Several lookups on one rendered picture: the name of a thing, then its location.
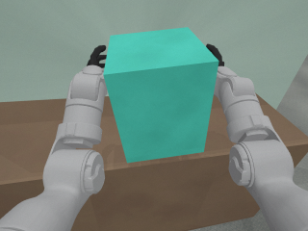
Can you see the left robot upper arm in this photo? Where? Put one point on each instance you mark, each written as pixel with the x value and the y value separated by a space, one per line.
pixel 70 177

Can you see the carton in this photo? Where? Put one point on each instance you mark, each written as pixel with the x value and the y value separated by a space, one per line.
pixel 161 86

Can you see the robot left hand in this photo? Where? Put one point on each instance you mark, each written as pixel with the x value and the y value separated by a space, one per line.
pixel 95 57

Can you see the pedestal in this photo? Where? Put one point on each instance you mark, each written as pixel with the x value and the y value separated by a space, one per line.
pixel 178 193

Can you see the right robot forearm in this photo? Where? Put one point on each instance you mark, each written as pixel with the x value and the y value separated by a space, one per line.
pixel 243 113

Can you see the right robot upper arm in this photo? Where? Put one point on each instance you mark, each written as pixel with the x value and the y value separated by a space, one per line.
pixel 265 169

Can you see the robot right hand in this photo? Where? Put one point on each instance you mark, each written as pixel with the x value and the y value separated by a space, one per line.
pixel 216 53

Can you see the left robot forearm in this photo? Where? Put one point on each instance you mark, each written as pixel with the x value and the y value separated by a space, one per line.
pixel 83 111

